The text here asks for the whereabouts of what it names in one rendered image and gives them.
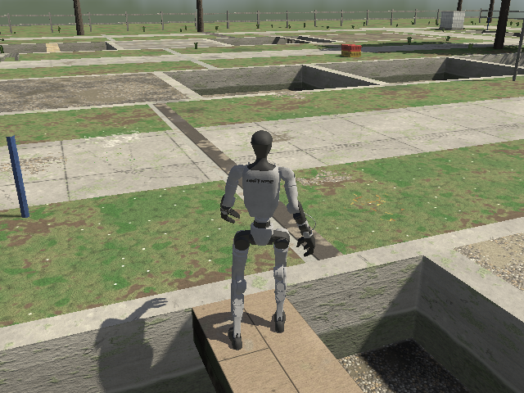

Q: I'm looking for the robot left forearm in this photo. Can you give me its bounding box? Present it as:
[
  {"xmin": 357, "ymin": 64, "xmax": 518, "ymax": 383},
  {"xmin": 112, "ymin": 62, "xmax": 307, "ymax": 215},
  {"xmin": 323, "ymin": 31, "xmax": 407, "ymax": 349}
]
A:
[{"xmin": 220, "ymin": 194, "xmax": 231, "ymax": 215}]

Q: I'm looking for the robot torso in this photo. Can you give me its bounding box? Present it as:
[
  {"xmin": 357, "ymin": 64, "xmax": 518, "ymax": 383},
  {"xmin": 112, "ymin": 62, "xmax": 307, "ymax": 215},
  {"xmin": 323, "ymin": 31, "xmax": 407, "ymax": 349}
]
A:
[{"xmin": 242, "ymin": 162, "xmax": 281, "ymax": 246}]

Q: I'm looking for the left robot foot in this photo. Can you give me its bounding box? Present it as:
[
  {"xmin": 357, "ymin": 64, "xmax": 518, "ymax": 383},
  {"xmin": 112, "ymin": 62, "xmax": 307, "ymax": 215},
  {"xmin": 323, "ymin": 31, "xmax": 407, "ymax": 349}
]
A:
[{"xmin": 228, "ymin": 327, "xmax": 242, "ymax": 350}]

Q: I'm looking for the robot left upper arm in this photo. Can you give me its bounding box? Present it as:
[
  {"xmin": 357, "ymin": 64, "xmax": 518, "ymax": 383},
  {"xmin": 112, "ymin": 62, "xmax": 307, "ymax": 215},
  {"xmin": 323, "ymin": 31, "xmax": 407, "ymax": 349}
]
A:
[{"xmin": 222, "ymin": 165, "xmax": 245, "ymax": 207}]

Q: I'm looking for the robot right forearm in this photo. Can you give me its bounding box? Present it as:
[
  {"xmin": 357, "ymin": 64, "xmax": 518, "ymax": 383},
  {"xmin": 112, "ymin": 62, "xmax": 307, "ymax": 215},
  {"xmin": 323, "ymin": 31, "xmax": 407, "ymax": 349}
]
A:
[{"xmin": 293, "ymin": 201, "xmax": 313, "ymax": 238}]

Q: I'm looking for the left robot hand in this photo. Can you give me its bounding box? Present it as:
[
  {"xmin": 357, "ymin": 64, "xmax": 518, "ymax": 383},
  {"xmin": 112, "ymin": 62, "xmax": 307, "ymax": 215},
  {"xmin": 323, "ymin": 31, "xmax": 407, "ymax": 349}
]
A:
[{"xmin": 221, "ymin": 208, "xmax": 240, "ymax": 224}]

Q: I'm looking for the robot right upper arm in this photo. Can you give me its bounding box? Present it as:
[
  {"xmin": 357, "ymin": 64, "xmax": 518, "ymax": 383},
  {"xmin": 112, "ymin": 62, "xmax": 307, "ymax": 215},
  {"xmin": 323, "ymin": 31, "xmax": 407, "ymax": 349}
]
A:
[{"xmin": 278, "ymin": 166, "xmax": 300, "ymax": 214}]

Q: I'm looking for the right robot hand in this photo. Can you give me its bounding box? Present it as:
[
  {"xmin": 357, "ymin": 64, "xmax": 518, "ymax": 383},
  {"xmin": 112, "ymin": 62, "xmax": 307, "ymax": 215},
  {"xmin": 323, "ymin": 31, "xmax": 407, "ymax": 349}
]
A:
[{"xmin": 296, "ymin": 235, "xmax": 315, "ymax": 257}]

